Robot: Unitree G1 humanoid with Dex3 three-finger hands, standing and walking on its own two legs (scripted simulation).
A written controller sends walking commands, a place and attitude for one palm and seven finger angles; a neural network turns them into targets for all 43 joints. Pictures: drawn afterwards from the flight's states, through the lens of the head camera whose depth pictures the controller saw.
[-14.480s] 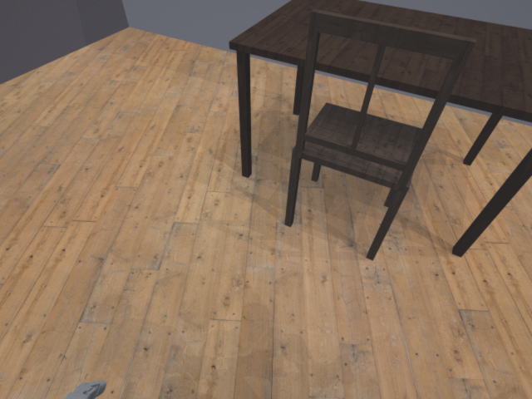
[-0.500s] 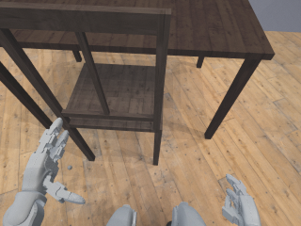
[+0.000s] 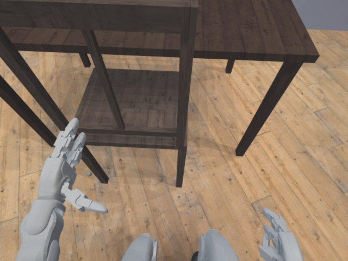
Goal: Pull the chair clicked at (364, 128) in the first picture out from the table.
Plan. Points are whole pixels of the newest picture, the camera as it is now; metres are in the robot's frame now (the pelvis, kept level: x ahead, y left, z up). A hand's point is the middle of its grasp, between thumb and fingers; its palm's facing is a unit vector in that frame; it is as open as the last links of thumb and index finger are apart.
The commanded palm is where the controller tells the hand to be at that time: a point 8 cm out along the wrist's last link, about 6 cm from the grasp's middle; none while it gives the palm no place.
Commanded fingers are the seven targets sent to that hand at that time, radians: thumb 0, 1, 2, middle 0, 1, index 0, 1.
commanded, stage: aim the fingers beside a spindle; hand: left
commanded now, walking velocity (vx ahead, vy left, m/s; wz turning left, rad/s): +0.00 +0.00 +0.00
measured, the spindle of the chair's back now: (108, 90) +0.51 +0.20 +0.06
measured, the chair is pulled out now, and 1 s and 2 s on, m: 0.00 0.00 0.00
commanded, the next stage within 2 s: none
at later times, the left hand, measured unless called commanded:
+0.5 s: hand (101, 161) +0.33 +0.18 +0.03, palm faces -0.01 -1.00 -0.03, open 17.0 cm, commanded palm +0.31 +0.24 +0.03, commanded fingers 0.00 -0.50 0.30 -0.06 -0.08 -0.06 -0.08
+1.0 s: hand (112, 145) +0.38 +0.17 +0.00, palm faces -0.02 -1.00 -0.04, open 16.9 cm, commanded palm +0.35 +0.23 +0.01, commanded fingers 0.00 -0.50 0.30 -0.06 -0.08 -0.06 -0.08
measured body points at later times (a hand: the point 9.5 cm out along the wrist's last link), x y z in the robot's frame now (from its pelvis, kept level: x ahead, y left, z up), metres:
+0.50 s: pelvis +0.00 +0.00 -0.01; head +0.10 +0.00 +0.43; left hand +0.32 +0.24 +0.03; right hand +0.17 -0.24 -0.11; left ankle +0.00 +0.11 -0.64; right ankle +0.05 -0.10 -0.64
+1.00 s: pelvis -0.01 +0.00 -0.03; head +0.10 +0.00 +0.41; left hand +0.37 +0.23 +0.01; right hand +0.11 -0.25 -0.14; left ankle +0.00 +0.11 -0.64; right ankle +0.05 -0.10 -0.64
